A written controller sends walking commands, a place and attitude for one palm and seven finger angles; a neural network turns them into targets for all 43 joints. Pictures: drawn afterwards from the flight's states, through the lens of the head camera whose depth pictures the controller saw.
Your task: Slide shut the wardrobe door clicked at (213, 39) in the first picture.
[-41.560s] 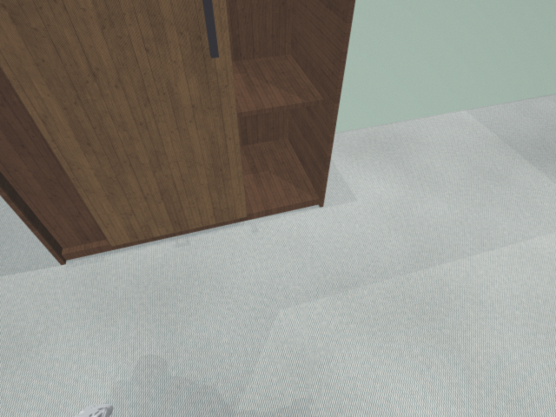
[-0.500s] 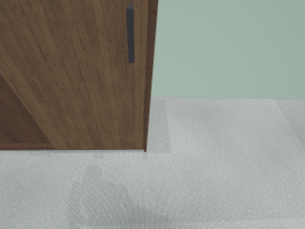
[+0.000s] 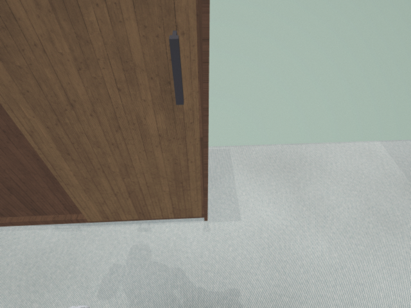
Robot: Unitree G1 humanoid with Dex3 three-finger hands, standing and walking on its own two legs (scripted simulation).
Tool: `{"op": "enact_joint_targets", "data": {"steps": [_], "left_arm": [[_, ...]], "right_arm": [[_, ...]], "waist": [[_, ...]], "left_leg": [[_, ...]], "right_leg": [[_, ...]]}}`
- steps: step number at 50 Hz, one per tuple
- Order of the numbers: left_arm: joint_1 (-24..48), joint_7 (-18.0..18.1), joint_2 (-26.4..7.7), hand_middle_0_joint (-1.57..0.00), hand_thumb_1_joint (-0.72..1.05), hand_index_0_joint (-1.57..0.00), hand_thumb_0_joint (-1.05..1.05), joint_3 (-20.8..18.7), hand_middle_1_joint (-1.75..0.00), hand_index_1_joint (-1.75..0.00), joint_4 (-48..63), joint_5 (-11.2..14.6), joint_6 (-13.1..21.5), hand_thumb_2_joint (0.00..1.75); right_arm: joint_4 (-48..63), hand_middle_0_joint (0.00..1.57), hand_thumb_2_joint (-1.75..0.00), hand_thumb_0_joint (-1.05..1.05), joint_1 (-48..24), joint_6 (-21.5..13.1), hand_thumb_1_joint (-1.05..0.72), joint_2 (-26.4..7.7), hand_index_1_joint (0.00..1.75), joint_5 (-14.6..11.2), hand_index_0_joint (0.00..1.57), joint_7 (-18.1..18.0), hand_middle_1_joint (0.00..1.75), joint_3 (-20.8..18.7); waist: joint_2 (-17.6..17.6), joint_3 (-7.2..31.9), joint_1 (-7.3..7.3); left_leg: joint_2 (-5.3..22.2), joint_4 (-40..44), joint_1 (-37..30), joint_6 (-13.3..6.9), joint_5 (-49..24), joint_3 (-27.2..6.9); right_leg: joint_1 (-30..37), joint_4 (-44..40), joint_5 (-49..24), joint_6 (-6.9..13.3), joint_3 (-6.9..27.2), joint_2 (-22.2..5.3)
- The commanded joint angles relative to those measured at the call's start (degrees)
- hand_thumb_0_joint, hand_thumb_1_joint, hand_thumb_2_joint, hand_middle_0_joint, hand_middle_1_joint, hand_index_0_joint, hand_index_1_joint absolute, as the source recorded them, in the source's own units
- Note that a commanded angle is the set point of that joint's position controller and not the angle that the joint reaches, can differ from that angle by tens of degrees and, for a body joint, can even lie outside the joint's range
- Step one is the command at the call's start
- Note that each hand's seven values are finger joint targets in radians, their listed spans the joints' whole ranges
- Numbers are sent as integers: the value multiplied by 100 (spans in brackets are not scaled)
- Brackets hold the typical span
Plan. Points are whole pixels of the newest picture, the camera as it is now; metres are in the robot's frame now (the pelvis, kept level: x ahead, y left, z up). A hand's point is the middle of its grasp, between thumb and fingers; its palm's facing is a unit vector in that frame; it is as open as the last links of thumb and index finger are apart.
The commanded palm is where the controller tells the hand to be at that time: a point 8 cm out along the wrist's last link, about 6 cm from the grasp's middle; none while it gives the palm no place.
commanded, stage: let the arm hang, fingers relaxed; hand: left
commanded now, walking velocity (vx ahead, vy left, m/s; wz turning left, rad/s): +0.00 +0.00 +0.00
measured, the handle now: (177, 69) +0.66 +0.12 +0.14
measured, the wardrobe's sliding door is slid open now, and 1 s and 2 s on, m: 0.01 0.01 0.01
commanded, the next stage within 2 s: look to check the result in 0.18 s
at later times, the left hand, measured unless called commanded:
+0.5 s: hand out of the picture +0.10 +0.23 -0.16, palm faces -0.03 -0.94 -0.33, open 7.4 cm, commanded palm none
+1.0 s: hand out of the picture +0.13 +0.21 -0.15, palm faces -0.02 -0.95 -0.32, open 7.4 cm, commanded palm none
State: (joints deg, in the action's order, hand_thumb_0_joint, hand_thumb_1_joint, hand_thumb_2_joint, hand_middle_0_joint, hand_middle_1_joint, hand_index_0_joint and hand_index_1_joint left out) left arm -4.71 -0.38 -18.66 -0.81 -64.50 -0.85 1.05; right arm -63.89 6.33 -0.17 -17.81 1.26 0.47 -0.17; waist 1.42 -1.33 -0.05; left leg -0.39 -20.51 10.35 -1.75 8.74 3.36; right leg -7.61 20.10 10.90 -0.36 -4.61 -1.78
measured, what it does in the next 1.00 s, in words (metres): shifts its weight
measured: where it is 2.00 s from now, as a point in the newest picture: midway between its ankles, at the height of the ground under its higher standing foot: outside the picture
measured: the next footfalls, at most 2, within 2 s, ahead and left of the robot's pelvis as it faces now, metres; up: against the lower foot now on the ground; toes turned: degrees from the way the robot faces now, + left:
none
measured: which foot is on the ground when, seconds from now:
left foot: down 0.00-1.00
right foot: down 0.00-1.00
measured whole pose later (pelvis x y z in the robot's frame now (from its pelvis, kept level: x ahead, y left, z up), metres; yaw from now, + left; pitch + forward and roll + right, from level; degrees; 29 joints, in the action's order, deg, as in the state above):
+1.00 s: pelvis +0.04 -0.03 +0.00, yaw -1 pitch -1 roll +0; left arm -5.4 0.0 -17.8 -0.5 -64.8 -0.6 1.2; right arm -64.5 5.7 -0.1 -18.7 1.0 -0.3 0.3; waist 0.7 -2.1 0.2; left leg 1.5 -17.2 5.5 0.8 10.6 3.2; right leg -2.8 16.3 12.7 1.6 -4.6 0.4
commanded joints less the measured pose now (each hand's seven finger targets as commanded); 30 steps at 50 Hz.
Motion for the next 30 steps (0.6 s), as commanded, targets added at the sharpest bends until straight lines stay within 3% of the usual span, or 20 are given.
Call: {"op": "enact_joint_targets", "data": {"steps": [1, 10, 22, 30], "left_arm": [[159, 74, -1139, -20, 90, -20, 0, -152, -30, -30, 271, -8, 81, 90], [260, 72, -1189, -20, 90, -20, 0, -166, -30, -30, 326, 0, 104, 90], [118, 99, -1202, -20, 90, -20, 0, -167, -30, -30, 267, 17, 115, 90], [78, 121, -1170, -20, 90, -20, 0, -152, -30, -30, 214, 25, 111, 90]], "right_arm": [[277, 20, -90, 0, -237, -120, -90, -1201, 30, -21, 20, -84, 30, -199], [304, 20, -90, 0, -368, -156, -90, -1294, 30, -32, 20, -100, 30, -165], [284, 20, -90, 0, -276, -122, -90, -1301, 30, -55, 20, -139, 30, -161], [242, 20, -90, 0, -252, -102, -90, -1253, 30, -50, 20, -154, 30, -167]], "waist": [[-103, 211, 19], [12, 463, 28], [-143, 569, 48], [-164, 458, 50]], "left_leg": [[833, 560, -179, -6, -385, -867], [859, 513, -448, 29, -969, -797], [875, 409, -696, 37, -1247, -714], [880, 411, -739, 48, -1233, -663]], "right_leg": [[-7, -470, -181, 211, 629, -644], [255, -470, -714, 215, 615, -692], [406, -513, -1234, 248, 607, -709], [378, -545, -1384, 256, 617, -716]]}}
